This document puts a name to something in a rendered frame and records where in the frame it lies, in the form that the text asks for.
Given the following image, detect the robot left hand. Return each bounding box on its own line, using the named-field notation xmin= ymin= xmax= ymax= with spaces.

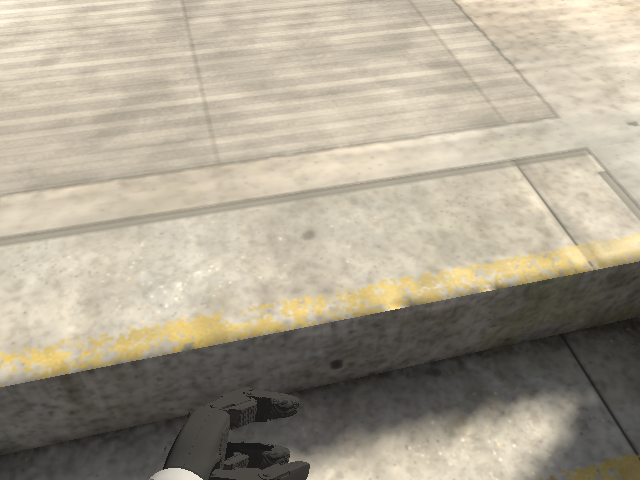
xmin=163 ymin=387 xmax=310 ymax=480

